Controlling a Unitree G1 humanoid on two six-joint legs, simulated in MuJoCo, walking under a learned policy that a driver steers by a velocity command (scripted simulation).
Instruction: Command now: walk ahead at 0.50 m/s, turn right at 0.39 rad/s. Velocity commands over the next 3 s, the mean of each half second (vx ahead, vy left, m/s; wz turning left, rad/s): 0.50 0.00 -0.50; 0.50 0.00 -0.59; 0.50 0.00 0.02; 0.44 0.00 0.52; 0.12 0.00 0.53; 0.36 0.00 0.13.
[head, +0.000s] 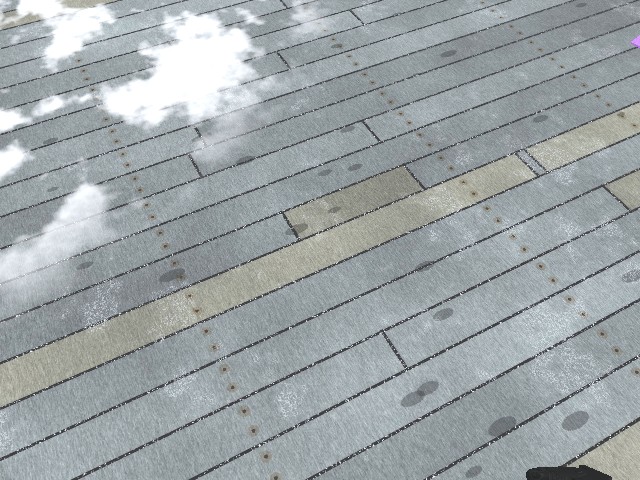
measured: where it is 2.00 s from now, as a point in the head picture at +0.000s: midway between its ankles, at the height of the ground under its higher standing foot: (513, 289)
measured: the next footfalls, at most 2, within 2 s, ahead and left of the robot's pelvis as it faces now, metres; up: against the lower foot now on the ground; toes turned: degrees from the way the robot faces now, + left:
right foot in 0.50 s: +0.38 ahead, -0.14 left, +0.00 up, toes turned -22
left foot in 1.02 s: +0.75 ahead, -0.15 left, +0.00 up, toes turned -37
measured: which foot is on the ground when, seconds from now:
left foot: down 0.00-0.48, up 0.50-1.00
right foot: up 0.00-0.48, down 0.50-1.00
